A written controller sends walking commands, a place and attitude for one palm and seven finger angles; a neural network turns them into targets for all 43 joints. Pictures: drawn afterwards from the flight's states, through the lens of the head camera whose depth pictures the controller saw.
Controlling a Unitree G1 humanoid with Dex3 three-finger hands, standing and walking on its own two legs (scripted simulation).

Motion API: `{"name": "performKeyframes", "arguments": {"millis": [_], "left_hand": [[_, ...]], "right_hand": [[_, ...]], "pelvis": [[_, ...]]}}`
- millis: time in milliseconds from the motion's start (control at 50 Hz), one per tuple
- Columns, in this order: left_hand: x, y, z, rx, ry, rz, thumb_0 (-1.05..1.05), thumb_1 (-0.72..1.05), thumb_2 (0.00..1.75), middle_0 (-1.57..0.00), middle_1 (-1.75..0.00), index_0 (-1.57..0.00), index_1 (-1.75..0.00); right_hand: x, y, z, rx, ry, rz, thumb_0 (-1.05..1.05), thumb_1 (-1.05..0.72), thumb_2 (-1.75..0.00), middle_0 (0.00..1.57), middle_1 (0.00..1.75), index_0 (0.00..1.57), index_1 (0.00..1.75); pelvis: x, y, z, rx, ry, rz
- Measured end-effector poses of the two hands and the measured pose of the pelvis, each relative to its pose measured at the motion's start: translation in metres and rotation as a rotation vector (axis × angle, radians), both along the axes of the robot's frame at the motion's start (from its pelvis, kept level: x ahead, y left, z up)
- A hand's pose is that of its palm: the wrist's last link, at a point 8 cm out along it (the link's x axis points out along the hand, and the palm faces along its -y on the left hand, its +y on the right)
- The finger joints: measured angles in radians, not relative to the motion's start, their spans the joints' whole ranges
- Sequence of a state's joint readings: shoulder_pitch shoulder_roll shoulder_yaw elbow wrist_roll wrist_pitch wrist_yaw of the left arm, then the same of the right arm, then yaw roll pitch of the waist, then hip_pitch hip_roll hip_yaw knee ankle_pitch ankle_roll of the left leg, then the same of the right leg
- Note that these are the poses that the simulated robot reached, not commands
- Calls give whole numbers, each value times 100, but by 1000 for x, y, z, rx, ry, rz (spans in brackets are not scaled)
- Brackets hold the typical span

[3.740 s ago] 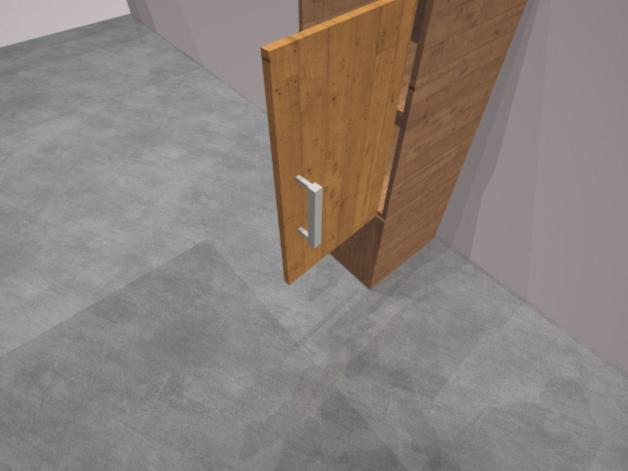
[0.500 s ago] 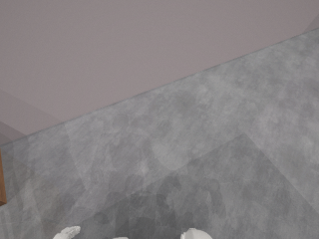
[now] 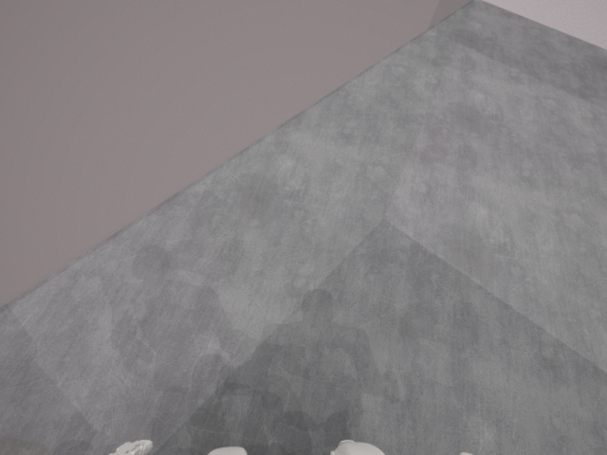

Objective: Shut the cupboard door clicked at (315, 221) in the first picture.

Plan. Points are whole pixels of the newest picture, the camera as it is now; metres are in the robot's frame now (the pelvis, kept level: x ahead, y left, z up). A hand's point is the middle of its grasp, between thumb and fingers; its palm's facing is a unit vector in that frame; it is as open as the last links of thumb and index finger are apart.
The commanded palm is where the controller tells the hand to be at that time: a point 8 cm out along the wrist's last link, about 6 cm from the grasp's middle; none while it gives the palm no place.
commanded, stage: walk around to get in front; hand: left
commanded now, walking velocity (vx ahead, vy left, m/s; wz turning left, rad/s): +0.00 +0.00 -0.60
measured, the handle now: out of the picture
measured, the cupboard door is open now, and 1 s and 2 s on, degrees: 94 94 94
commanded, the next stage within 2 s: walk to a spot facing it in 1.36 s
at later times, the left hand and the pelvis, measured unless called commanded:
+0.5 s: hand (220, 437) +0.15 +0.13 -0.15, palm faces -0.26 -0.94 -0.20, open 7.4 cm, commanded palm none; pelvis +0.07 -0.06 +0.01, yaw -17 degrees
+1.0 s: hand (358, 254) +0.48 -0.08 -0.15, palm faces -0.59 -0.77 -0.23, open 7.4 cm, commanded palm none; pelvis +0.24 -0.16 -0.01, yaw -33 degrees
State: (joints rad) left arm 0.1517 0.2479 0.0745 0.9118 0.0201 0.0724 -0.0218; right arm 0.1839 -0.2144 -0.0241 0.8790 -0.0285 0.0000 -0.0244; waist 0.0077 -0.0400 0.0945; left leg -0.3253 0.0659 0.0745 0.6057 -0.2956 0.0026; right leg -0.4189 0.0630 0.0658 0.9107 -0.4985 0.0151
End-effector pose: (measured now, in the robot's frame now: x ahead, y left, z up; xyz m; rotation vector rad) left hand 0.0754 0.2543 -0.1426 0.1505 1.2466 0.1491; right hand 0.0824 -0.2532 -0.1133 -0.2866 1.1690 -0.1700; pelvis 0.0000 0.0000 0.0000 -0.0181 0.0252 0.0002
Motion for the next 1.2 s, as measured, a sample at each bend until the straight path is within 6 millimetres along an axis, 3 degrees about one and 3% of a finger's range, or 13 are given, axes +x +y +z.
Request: {"name": "performKeyframes", "arguments": {"millis": [140,260,320,400,500,600,680,780,900,1000,1080,1160,1200], "left_hand": [[42,-15,17,-1,-34,-94,1,91,90,-19,-30,-20,-30],[84,-50,19,38,-76,-231,1,91,90,-19,-30,-20,-30],[91,-64,22,50,-97,-240,1,91,90,-19,-30,-20,-30],[87,-76,26,47,-44,-253,1,90,89,-20,-30,-20,-30],[86,-81,19,18,68,-282,1,90,89,-20,-30,-20,-30],[112,-74,-3,-2,145,-298,1,90,89,-20,-30,-21,-30],[165,-82,-8,1,147,-369,1,90,89,-20,-30,-20,-30],[256,-124,12,-17,29,-471,1,91,90,-19,-30,-20,-30],[360,-210,29,-27,-98,-634,1,91,90,-19,-30,-20,-30],[428,-293,25,-29,-222,-732,1,91,90,-19,-30,-20,-30],[437,-324,24,-37,-212,-720,1,91,90,-19,-30,-20,-30],[425,-331,19,-37,-91,-688,0,91,89,-19,-30,-20,-30],[429,-326,18,-19,-68,-641,-1,94,89,-20,-30,-21,-30]], "right_hand": [[-40,-6,2,32,73,-91,1,-90,-89,21,30,20,30],[-77,-39,-24,74,103,-225,1,-90,-89,21,30,20,30],[-83,-56,-30,73,148,-266,1,-90,-89,21,30,20,30],[-60,-72,-16,64,107,-296,1,-91,-89,20,30,20,30],[-8,-79,2,50,-14,-312,1,-91,-90,20,30,19,30],[46,-78,4,10,-119,-318,1,-91,-90,20,30,20,30],[51,-71,4,2,-119,-365,1,-91,-89,20,30,20,30],[20,-54,4,62,22,-479,1,-91,-89,20,30,20,30],[-24,-42,-5,156,200,-648,1,-91,-89,20,30,20,30],[-46,-52,-26,232,333,-751,1,-91,-89,20,30,20,30],[-17,-89,-28,222,334,-775,1,-91,-89,20,30,20,30],[49,-141,-16,170,203,-757,1,-91,-89,20,30,19,30],[85,-165,-11,151,135,-733,1,-91,-90,20,30,19,30]], "pelvis": [[6,-11,11,-17,2,-88],[16,-37,-4,6,0,-175],[24,-45,-5,2,-17,-192],[41,-52,6,16,-18,-236],[71,-56,11,24,-14,-300],[115,-52,-2,2,-12,-365],[140,-57,-3,7,-15,-423],[170,-74,12,7,-1,-481],[208,-109,13,16,8,-547],[238,-158,-8,39,-7,-580],[261,-183,-3,17,-22,-591],[289,-207,9,16,-14,-603],[305,-218,12,13,-9,-605]]}}
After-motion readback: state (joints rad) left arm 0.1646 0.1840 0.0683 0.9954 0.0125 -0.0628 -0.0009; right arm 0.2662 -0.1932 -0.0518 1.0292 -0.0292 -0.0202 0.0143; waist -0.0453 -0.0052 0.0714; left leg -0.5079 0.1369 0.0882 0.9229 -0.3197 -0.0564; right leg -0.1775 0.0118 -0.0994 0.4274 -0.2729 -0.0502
